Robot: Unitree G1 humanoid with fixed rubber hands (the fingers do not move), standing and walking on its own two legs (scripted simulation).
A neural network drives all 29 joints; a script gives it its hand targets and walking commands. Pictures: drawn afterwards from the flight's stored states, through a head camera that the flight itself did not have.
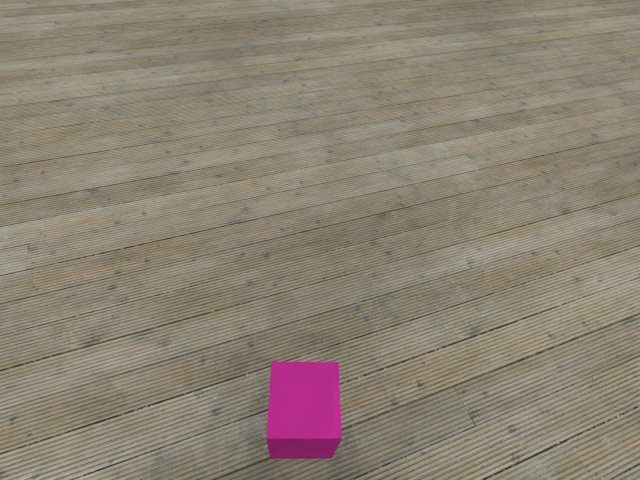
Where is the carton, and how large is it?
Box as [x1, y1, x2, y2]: [266, 362, 341, 458]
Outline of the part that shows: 271,362 266,438 270,457 331,457 341,438 338,363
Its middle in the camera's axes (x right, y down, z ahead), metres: -0.04 +0.47 +1.03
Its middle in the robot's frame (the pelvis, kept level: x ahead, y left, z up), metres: +0.36 +0.03 -0.64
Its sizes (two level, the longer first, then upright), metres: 0.177 0.172 0.265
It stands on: the floor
